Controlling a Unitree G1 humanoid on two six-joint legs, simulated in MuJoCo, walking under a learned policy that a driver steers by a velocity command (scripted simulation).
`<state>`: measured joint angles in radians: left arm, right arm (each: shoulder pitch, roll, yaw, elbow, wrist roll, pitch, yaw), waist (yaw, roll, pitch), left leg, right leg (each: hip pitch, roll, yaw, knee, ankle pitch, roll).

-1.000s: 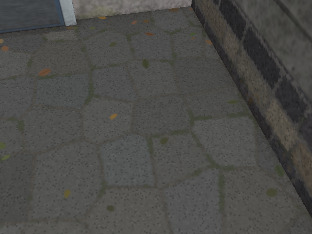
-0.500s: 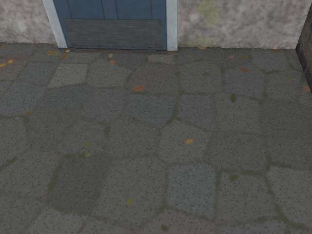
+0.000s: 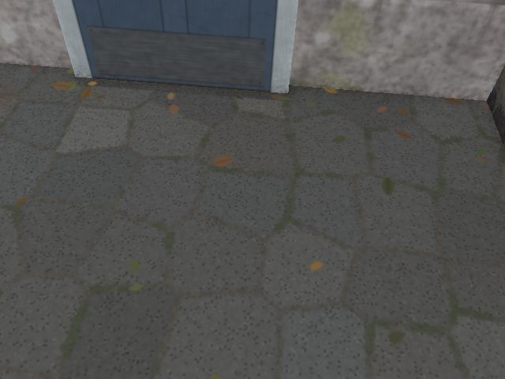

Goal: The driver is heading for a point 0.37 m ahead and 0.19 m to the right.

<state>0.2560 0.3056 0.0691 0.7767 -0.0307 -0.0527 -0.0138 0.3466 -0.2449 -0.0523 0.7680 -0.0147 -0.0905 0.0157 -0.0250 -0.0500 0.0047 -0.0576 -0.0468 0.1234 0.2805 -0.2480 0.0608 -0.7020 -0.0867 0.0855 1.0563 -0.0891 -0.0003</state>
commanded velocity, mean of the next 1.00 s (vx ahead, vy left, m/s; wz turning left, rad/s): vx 0.26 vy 0.00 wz -0.25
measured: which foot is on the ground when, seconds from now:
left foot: down 0.00-0.28, up 0.30-0.68, down 0.70-1.00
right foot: up 0.00-0.24, down 0.26-1.00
